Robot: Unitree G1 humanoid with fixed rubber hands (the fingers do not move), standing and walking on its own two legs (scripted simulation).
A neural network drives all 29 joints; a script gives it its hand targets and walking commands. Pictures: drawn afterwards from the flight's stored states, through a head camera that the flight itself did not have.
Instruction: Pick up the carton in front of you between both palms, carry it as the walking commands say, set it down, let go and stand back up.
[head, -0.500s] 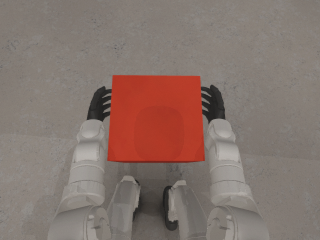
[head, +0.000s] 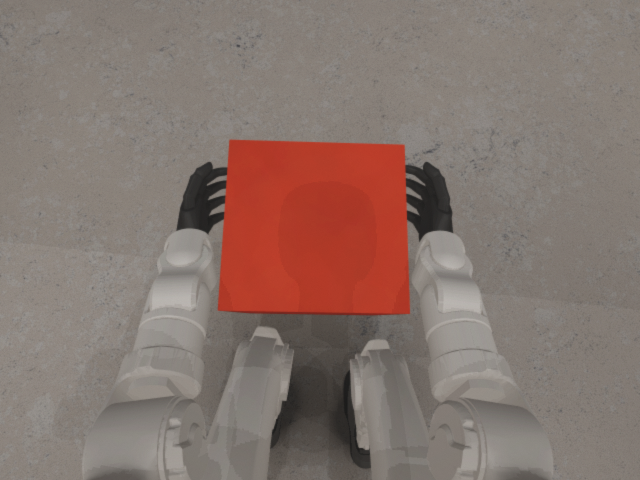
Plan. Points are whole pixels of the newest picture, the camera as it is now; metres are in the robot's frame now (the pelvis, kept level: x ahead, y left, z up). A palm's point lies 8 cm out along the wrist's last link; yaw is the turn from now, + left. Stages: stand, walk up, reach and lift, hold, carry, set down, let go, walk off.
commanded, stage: set down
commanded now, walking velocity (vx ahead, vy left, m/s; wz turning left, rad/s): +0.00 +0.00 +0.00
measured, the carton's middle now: (313, 243) +0.41 +0.03 -0.18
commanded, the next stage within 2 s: none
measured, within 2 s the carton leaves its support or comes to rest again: rests again in 1.88 s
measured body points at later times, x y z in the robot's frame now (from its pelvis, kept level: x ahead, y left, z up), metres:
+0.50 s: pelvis -0.04 -0.01 -0.12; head +0.28 +0.03 +0.19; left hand +0.45 +0.20 -0.27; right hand +0.49 -0.10 -0.26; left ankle +0.08 +0.09 -0.53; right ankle +0.06 -0.12 -0.53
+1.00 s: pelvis -0.04 -0.01 -0.18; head +0.30 +0.02 +0.11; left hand +0.47 +0.21 -0.34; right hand +0.49 -0.09 -0.34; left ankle +0.08 +0.09 -0.53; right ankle +0.06 -0.12 -0.53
